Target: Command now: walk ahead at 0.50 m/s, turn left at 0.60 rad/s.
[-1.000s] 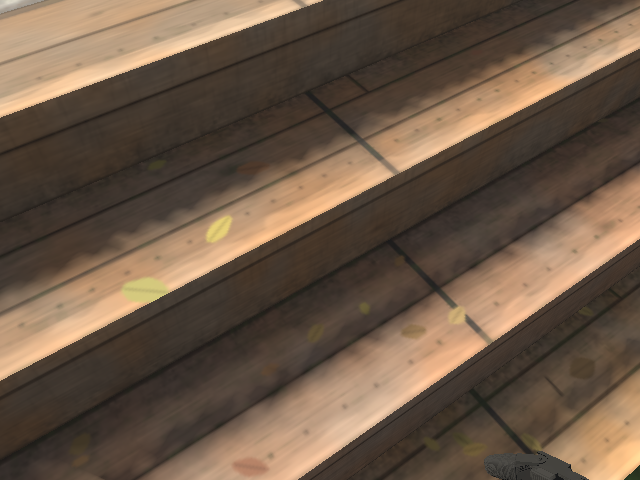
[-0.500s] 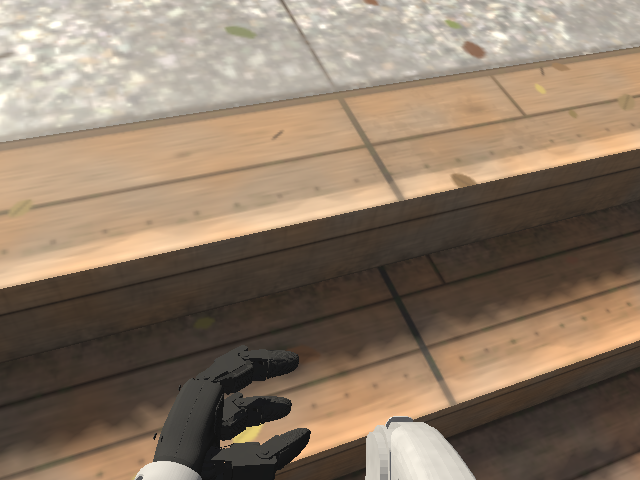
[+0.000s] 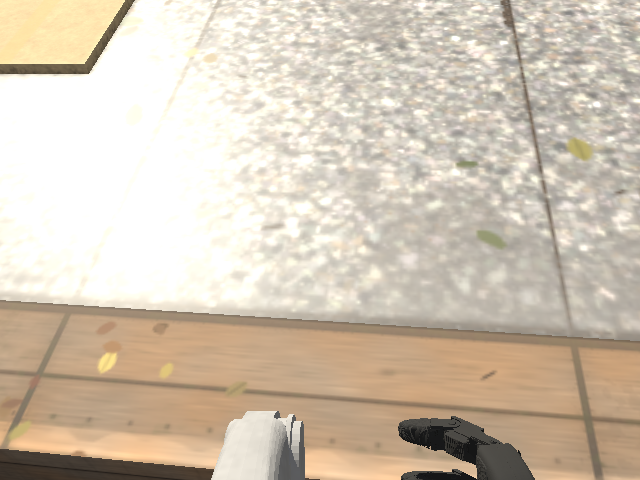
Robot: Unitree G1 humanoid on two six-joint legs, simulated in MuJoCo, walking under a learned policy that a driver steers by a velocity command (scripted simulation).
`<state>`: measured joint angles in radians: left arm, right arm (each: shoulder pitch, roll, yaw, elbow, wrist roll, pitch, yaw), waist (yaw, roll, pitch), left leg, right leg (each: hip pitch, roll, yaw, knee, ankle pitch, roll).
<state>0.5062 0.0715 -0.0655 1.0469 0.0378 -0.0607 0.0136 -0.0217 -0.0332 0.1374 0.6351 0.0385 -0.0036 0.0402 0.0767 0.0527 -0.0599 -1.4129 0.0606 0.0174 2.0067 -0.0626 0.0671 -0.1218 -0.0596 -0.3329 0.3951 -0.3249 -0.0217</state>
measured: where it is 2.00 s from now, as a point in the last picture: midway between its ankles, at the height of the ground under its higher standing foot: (315, 259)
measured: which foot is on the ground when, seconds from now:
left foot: up 0.00-0.10, down 0.12-0.68, up 0.70-1.00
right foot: down 0.00-0.14, up 0.16-0.62, down 0.64-1.00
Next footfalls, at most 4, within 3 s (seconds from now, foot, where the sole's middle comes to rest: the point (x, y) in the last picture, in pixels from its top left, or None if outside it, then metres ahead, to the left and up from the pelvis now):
0.12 left None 0.23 0.08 -0.60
0.64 right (401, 378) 0.56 -0.03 -0.42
1.16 left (267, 293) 0.73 0.21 -0.42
1.58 right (395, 281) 0.77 -0.02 -0.42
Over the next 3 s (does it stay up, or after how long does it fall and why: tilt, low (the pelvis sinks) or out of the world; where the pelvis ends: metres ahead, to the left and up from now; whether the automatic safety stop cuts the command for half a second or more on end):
stays up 1.38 0.20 0.35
